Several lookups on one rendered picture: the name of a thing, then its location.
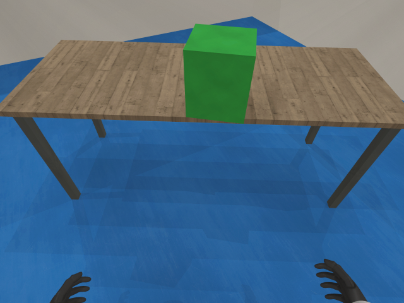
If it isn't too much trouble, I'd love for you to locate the left robot hand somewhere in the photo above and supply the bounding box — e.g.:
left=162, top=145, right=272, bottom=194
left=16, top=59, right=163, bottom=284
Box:
left=50, top=272, right=91, bottom=303

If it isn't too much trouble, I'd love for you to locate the right robot hand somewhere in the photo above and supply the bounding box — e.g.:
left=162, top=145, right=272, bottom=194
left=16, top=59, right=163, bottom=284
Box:
left=314, top=259, right=367, bottom=303

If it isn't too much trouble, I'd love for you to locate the carton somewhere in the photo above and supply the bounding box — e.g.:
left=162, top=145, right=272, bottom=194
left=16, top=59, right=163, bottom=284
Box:
left=183, top=24, right=257, bottom=124

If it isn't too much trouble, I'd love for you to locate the table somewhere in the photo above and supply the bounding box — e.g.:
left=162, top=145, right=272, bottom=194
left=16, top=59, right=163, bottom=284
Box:
left=0, top=40, right=404, bottom=208

